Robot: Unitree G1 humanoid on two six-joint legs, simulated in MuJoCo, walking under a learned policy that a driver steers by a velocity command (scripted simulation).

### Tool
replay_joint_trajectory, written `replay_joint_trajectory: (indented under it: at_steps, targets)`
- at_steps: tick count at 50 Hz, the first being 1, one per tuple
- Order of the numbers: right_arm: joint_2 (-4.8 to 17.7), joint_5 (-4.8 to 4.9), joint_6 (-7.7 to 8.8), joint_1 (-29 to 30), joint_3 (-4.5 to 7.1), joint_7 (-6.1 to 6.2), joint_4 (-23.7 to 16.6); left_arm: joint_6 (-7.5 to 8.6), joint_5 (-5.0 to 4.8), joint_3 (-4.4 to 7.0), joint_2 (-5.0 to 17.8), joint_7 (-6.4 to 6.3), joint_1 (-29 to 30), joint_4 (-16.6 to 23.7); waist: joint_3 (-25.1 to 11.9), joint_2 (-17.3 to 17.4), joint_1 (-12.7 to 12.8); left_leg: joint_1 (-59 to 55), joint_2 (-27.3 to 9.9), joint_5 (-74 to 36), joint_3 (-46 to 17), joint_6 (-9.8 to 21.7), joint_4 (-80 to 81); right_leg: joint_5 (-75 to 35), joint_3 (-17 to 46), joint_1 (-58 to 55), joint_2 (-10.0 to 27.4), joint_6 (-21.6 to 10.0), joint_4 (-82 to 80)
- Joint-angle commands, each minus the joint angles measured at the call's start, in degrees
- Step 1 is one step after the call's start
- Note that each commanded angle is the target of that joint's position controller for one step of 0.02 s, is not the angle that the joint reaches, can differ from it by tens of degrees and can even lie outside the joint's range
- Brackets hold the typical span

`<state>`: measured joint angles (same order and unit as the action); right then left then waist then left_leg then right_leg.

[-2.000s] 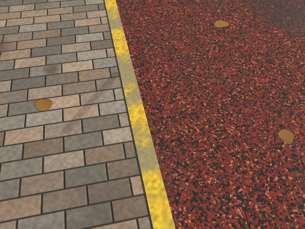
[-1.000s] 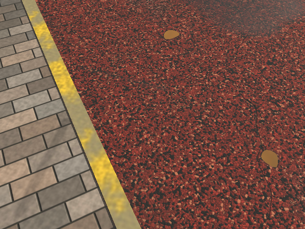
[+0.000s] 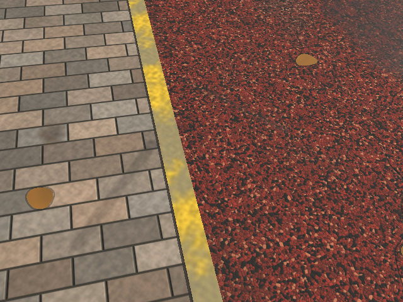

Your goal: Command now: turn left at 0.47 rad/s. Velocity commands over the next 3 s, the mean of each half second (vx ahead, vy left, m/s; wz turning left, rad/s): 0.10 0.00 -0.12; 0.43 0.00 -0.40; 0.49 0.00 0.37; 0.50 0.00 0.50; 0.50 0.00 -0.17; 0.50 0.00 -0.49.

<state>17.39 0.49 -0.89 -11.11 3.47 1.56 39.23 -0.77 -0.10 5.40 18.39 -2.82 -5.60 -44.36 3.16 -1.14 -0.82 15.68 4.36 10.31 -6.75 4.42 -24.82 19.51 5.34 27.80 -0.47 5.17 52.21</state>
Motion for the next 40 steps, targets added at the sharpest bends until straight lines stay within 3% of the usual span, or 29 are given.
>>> replay_joint_trajectory:
  at_steps: [1,5,8,9,10,11,13,16,18,19,20,21,22,23,24,25,28,30,33,36,38,39,40]
  targets:
    - [10.3,-0.28,0.15,1.4,2.83,0.45,-4.2,1.16,-0.12,0.76,4.4,0.33,0.7,3.4,-6.4,8.9,-0.3,-8.0,-14.2,-3.5,-16.1,8.7,6.6,-0.7,0.5,2.0,0.5,0.6,-5.2]
    - [6.6,-1.4,-0.06,2.6,1.02,-0.24,-3.5,1.67,-0.21,-0.07,3.6,1.31,-0.8,2.6,-7.6,9.0,-1.1,-4.3,-14.1,-7.5,-14.3,8.6,4.8,-0.5,-1.6,-7.5,2.4,-0.2,-11.2]
    - [3.8,-1.46,0.21,3.3,-0.68,-0.93,-1.5,2.36,0.2,-1.13,1.7,2.38,-3.1,1.4,-6.3,7.2,1.2,-1.3,-12.1,-5.6,-11.3,5.6,3.4,-11.4,-3.3,-18.1,2.1,-2.2,-28.0]
    - [3.6,-1.88,0.74,0.9,-0.83,-1.11,-0.4,2.49,0.87,-1.14,3.2,2.45,-2.6,1.7,-5.9,5.3,0.5,-0.7,-10.2,-3.3,-10.1,3.1,2.7,-17.6,-0.8,-20.8,3.4,-3.4,-30.4]
    - [4.5,-2.89,1.27,-1.2,-0.61,-1.14,-0.1,2.52,1.12,-0.56,7.4,2.21,-2.0,2.7,-5.9,0.0,-1.9,-0.1,-6.6,1.7,-6.7,0.4,-1.1,-29.1,4.9,-21.5,8.3,-5.7,-29.3]
    - [5.1,-2.88,1.63,-3.3,-0.17,-1.11,-0.1,2.36,0.65,-0.05,10.0,2.24,-0.1,2.6,-5.6,-5.4,-4.8,-1.5,-2.6,4.8,-1.7,-1.7,-1.5,-27.2,6.6,-17.9,9.5,-9.3,-27.8]
    - [6.5,-2.39,1.43,1.8,0.33,-0.19,-0.6,2.33,0.07,-0.57,7.2,2.46,-0.8,2.5,-5.6,-6.8,-1.6,-5.6,-1.6,6.6,1.7,-3.6,-4.2,-10.4,9.7,-12.4,8.7,-11.0,-31.7]
    - [4.4,-1.03,1.31,3.5,0.45,-0.07,-2.1,2.39,-0.76,-0.6,7.5,1.98,-4.8,1.8,-1.4,-9.1,-0.5,-0.6,-0.2,18.0,5.2,-2.4,-8.3,17.8,15.9,-9.4,8.8,-13.2,-35.5]
    - [2.7,-0.3,3.12,2.9,0.38,-0.69,-2.3,2.37,-1.09,-0.43,7.9,1.49,-5.5,2.3,0.8,-10.0,-0.9,-0.3,-1.0,15.9,5.0,-1.8,-7.0,22.7,20.6,-7.8,9.7,-14.5,-37.0]
    - [2.7,-0.1,4.13,1.1,0.63,-0.99,-1.8,2.24,-1.32,-0.44,7.7,1.27,-4.0,3.2,0.7,-9.5,-2.1,-3.6,-2.1,14.7,3.9,-1.2,-4.3,21.7,20.4,-5.7,8.7,-14.1,-36.1]
    - [3.8,-0.07,5.0,-1.7,1.17,-1.18,-1.0,2.13,-1.46,-0.74,6.5,1.15,-1.5,4.7,0.2,-6.6,-3.8,-9.2,-4.7,15.7,0.9,0.0,-0.4,18.8,17.5,-1.2,6.2,-12.4,-32.4]
    - [6.2,-0.27,5.62,-6.2,2.03,-1.15,0.2,2.35,-1.61,-1.42,3.9,1.08,1.5,6.8,-0.3,-0.2,-5.7,-16.3,-10.0,21.2,-7.2,2.4,5.2,14.4,10.9,6.3,1.2,-9.4,-22.7]
    - [9.9,-0.43,5.97,-11.1,3.1,-1.38,1.8,2.94,-1.98,-2.07,1.5,1.29,3.2,8.8,-0.5,9.4,-6.5,-22.9,-19.9,26.9,-22.8,6.8,13.5,9.3,3.8,14.9,-3.2,-7.1,-8.5]
    - [10.0,-1.12,6.17,-10.6,3.19,-1.48,2.1,3.52,-1.91,-1.39,3.9,1.37,3.1,9.8,2.7,10.2,-5.1,-21.7,-26.8,23.0,-29.8,10.9,14.5,12.6,4.2,21.2,-0.3,-6.9,0.9]
    - [7.5,-0.83,6.42,-9.4,2.61,-1.13,1.7,3.88,-2.05,-0.92,5.0,1.75,0.8,9.1,3.0,7.0,-3.4,-22.1,-26.9,18.2,-27.0,11.6,13.6,10.3,5.4,23.2,1.9,-7.1,6.4]
    - [6.0,-0.51,6.48,-8.7,2.23,-0.88,1.5,4.0,-2.18,-0.96,4.4,2.24,-0.7,8.4,2.3,5.7,-2.8,-23.9,-25.1,14.3,-21.8,10.1,13.6,6.6,5.2,24.6,3.3,-7.1,8.7]
    - [5.7,-0.74,6.07,-7.9,2.01,-0.78,1.8,4.1,-1.97,-1.49,2.5,3.97,1.5,9.1,1.9,5.6,-3.5,-22.5,-19.9,-2.6,-6.8,6.2,15.2,-2.3,1.1,23.4,5.4,-5.9,7.9]
    - [6.5,-0.62,5.82,-8.5,2.15,-0.71,2.1,4.04,-1.74,-2.27,0.8,5.06,3.7,10.9,1.3,5.3,-4.2,-19.6,-17.9,-9.3,0.5,5.5,15.5,-7.1,-2.2,20.0,5.6,-4.5,3.2]
    - [8.7,-0.09,5.52,-9.3,2.45,-0.65,2.8,4.22,-1.69,-3.32,-0.9,6.35,7.8,13.5,1.8,5.8,-5.3,-15.4,-16.7,-10.5,7.0,4.7,15.9,-13.5,-5.8,12.9,5.0,-4.2,-7.6]
    - [10.9,0.64,5.24,-10.7,2.95,-0.87,3.8,3.99,-1.82,-2.83,1.0,6.97,8.9,15.0,2.0,6.9,-4.5,-15.1,-18.6,-16.4,10.0,3.5,14.6,-13.4,-8.8,6.8,3.0,-6.4,-13.1]
    - [12.1,0.92,4.93,-10.4,3.28,-0.72,4.0,3.62,-1.51,-1.53,3.5,6.9,6.0,15.1,-0.9,8.1,-1.3,-17.1,-19.3,-36.6,13.2,1.9,7.3,-10.7,-11.0,0.0,-0.3,-9.3,-15.0]
    - [12.6,1.02,4.62,-10.1,3.4,-0.48,4.0,3.32,-1.45,-0.28,5.6,6.68,0.0,13.9,-4.7,8.2,2.6,-16.2,-18.7,-45.5,15.5,0.7,-1.2,-10.8,-12.2,-8.4,-2.6,-11.1,-16.6]
    - [12.0,0.89,4.6,-10.4,3.08,-0.18,3.5,2.8,-1.62,1.57,8.5,5.96,-9.3,11.4,-9.7,7.0,7.4,-10.6,-17.1,-46.6,17.0,-1.0,-12.8,-12.0,-11.7,-22.2,-4.6,-13.3,-17.9]
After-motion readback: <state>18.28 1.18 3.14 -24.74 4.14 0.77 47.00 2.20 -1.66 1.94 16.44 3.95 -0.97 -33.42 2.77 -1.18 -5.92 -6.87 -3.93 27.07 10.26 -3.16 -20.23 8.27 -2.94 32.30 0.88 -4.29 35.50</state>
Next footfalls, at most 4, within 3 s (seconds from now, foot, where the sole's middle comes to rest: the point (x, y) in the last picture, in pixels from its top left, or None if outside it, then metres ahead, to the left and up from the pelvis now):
0.18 right None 0.07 -0.16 -0.78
0.82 right None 0.31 -0.26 -0.78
1.38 left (242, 235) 0.68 -0.18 -0.78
1.82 right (296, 177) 0.93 -0.41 -0.78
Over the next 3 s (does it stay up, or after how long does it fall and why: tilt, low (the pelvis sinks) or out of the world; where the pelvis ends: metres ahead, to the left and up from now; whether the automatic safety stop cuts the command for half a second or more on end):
stays up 1.35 -0.32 0.00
